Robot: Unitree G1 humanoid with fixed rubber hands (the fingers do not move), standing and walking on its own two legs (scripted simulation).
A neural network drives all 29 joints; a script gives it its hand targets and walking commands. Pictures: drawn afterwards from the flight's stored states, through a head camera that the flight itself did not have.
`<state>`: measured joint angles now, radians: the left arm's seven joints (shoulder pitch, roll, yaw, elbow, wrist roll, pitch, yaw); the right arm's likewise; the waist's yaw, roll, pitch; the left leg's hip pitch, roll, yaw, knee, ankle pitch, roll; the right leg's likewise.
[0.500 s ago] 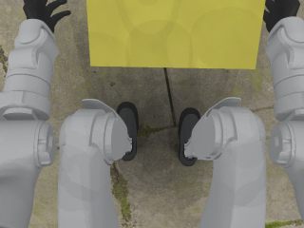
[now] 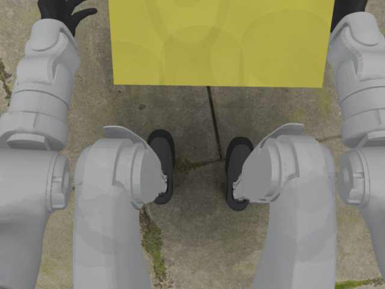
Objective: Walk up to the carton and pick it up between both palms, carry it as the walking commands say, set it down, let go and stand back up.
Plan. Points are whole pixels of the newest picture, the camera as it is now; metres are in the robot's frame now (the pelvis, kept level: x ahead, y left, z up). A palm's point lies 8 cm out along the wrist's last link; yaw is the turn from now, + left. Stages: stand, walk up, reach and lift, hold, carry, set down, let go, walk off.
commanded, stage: reach and lift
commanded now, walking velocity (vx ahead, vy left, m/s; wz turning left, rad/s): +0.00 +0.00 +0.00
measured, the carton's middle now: (211, 32) +0.50 -0.02 -0.23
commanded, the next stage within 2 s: none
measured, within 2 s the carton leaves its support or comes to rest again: leaves its support in 0.86 s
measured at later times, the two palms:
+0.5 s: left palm (80, 7) +0.52 +0.18 -0.16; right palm (328, 8) +0.52 -0.19 -0.16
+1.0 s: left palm (73, 0) +0.52 +0.18 -0.14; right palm out of the picture +0.52 -0.19 -0.14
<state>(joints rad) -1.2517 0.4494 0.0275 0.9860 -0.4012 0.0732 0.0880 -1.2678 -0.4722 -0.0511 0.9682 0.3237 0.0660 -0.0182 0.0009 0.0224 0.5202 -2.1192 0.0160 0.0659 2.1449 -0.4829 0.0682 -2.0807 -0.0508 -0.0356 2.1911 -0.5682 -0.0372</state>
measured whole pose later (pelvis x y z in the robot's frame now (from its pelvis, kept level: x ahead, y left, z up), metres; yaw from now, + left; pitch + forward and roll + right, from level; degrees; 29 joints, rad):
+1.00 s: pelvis +0.00 +0.00 +0.00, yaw +0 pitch +24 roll +0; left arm -1.33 0.40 -0.02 1.01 -0.38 0.08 0.15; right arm -1.33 -0.37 -0.03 0.97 0.34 0.10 -0.12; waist -0.01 0.02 0.53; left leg -2.08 0.01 0.05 2.15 -0.48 0.06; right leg -2.04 -0.03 -0.03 2.19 -0.56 -0.04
